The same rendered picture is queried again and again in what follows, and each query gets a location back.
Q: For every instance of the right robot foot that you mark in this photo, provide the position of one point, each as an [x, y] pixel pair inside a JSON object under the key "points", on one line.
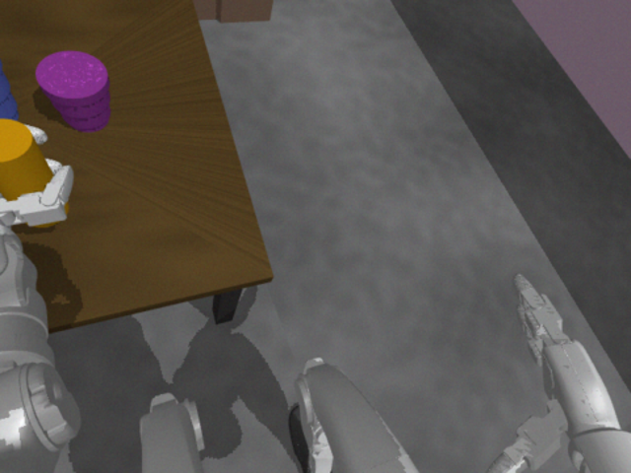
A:
{"points": [[298, 439]]}

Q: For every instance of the left robot arm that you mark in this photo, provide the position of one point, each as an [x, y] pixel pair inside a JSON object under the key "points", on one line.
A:
{"points": [[37, 413]]}

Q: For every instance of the right robot arm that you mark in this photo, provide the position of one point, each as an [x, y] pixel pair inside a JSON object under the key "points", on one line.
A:
{"points": [[603, 450]]}

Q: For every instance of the sofa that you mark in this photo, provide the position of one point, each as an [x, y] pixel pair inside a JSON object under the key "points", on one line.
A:
{"points": [[233, 11]]}

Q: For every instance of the right robot hand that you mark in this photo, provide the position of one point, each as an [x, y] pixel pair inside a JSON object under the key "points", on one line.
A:
{"points": [[578, 400]]}

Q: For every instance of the left robot hand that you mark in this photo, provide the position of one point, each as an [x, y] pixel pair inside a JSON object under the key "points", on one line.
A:
{"points": [[40, 207]]}

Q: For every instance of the coffee table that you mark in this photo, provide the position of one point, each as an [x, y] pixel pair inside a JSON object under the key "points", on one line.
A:
{"points": [[159, 211]]}

